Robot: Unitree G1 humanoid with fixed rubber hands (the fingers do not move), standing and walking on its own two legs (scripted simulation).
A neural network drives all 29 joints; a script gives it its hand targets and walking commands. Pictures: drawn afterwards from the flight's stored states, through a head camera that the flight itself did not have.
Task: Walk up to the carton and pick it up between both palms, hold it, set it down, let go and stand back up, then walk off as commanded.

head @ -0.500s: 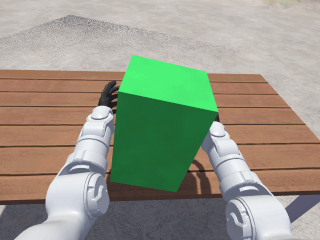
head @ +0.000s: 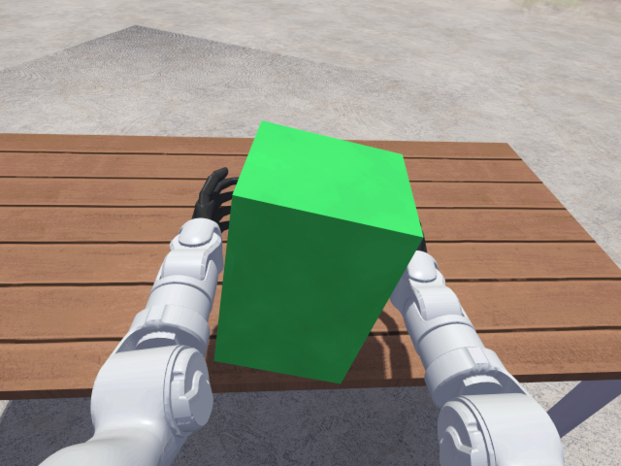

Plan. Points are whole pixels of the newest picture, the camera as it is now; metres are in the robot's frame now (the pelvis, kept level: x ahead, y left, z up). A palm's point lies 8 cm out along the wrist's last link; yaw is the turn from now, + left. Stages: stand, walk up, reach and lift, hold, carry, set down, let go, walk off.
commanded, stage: set down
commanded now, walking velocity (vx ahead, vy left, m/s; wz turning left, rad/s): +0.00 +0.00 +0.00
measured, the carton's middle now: (304, 262) +0.38 +0.01 +0.11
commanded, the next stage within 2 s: none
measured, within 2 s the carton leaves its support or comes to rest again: rests again in 0.82 s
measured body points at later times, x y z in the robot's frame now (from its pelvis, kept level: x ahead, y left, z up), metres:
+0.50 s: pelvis +0.00 +0.00 +0.00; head -0.01 +0.04 +0.45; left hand +0.44 +0.15 +0.13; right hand +0.39 -0.13 +0.12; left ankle +0.00 +0.10 -0.74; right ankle +0.01 -0.14 -0.74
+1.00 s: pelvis +0.00 +0.01 +0.00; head +0.01 +0.05 +0.45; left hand +0.44 +0.16 +0.11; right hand +0.40 -0.11 +0.11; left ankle +0.00 +0.10 -0.74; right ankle +0.01 -0.14 -0.74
